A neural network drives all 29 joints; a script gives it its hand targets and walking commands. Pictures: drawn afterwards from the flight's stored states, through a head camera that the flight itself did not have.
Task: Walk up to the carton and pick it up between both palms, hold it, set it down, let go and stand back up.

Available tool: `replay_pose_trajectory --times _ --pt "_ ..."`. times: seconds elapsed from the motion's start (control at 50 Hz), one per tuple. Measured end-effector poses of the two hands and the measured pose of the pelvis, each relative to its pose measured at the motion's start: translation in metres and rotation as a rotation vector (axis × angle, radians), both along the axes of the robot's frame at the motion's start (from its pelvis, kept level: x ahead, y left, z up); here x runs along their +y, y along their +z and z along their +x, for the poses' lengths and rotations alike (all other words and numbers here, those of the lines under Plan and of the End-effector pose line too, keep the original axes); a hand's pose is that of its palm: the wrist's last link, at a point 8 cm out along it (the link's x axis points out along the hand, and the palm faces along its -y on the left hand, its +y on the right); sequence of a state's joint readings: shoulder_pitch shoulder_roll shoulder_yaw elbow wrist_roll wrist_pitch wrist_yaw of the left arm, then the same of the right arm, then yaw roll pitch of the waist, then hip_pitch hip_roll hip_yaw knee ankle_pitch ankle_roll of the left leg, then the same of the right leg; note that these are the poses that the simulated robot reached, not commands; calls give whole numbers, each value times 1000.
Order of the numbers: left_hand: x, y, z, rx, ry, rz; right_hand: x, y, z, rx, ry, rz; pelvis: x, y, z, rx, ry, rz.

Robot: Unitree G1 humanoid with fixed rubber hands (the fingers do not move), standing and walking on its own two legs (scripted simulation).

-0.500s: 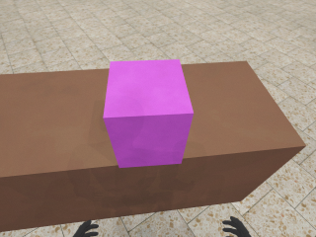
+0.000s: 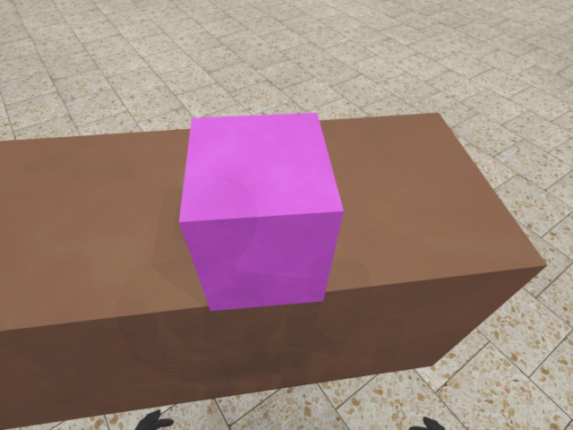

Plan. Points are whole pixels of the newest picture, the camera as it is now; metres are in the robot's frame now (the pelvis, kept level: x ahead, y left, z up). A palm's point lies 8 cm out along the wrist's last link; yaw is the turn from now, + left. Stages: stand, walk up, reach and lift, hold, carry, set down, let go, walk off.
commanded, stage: stand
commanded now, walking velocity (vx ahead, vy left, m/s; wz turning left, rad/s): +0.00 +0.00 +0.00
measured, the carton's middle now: (261, 215) +0.44 +0.05 +0.02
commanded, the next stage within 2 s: none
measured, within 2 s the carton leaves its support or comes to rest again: neither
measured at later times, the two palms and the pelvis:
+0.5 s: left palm out of the picture +0.08 +0.23 -0.12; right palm out of the picture +0.08 -0.23 -0.12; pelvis +0.01 +0.00 +0.00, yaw +0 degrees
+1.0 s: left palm out of the picture +0.01 +0.22 -0.13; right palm out of the picture +0.01 -0.22 -0.13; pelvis +0.01 +0.00 +0.01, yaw +0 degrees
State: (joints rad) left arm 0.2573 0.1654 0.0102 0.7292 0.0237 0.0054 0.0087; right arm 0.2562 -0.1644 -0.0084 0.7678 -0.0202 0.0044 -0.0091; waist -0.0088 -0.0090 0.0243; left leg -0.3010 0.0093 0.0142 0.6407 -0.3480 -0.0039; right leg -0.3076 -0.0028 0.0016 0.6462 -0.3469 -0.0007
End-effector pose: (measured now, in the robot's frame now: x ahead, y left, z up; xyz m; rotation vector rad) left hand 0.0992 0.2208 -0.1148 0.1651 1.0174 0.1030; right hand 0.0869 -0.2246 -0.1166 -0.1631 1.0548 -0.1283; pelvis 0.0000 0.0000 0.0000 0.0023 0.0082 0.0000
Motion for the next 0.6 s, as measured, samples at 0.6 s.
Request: replay_pose_trajectory --times 0.6 --pt "7 -8 -34 138 84 24 -9 -9 -23 131 -54 -13 -2 7 9 -24 4 0"
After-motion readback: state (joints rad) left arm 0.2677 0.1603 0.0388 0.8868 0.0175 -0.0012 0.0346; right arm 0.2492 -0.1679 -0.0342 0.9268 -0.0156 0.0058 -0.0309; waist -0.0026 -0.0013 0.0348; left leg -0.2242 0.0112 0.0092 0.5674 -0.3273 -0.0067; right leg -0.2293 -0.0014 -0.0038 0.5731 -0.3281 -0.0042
